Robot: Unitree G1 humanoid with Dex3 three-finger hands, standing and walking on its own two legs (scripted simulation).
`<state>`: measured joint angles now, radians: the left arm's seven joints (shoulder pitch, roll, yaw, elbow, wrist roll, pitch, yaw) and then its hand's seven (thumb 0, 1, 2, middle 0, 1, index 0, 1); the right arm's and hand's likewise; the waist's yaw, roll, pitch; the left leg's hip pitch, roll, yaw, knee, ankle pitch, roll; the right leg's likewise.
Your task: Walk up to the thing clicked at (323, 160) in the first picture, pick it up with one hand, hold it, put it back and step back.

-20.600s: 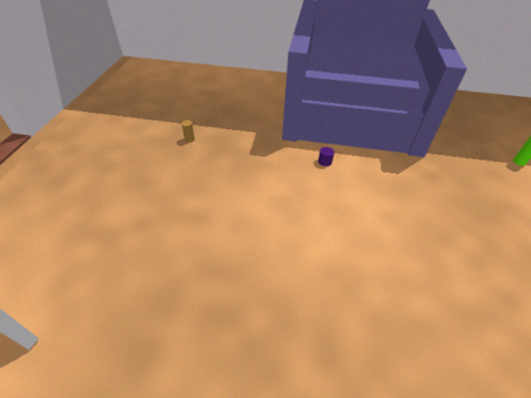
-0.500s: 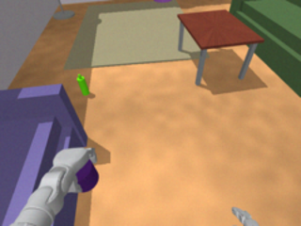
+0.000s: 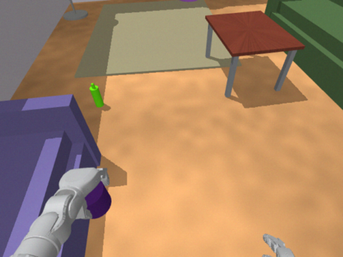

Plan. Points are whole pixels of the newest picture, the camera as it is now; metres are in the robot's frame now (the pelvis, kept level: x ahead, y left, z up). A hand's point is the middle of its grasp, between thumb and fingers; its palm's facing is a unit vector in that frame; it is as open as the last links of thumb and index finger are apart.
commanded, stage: hold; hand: left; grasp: from above
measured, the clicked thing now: (92, 197) +0.30 +0.23 -0.06
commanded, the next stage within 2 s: crouch in 0.12 s
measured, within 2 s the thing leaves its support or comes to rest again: neither
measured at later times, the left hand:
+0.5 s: hand (88, 202) +0.29 +0.23 -0.06, palm faces -0.45 -0.06 -0.89, open 10.6 cm
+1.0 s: hand (101, 219) +0.33 +0.27 -0.28, palm faces -0.41 +0.02 -0.91, open 10.5 cm
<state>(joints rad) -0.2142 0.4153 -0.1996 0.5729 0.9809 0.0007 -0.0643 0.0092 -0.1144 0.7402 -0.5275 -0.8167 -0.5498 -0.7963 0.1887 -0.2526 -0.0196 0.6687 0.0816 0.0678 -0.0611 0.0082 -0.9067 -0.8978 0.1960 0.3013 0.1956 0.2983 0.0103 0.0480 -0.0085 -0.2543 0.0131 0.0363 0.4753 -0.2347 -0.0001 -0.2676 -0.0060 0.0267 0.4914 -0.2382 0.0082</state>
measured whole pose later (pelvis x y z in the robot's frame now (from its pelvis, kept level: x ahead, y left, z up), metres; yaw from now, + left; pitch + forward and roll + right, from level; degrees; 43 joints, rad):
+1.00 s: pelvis -0.05 +0.01 -0.17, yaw +0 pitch +28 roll -3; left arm -0.57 0.47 -0.05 1.14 1.18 -0.12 0.35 0.00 -0.06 0.68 -0.47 -0.87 -0.51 -0.82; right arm 0.25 -0.27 -0.08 0.73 -0.02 0.01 -0.01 0.00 -0.90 -0.89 0.20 0.30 0.20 0.30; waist -0.11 0.03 -0.20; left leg -1.42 0.02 -0.02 1.50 -0.57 0.02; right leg -1.39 0.00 -0.01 1.46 -0.55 0.02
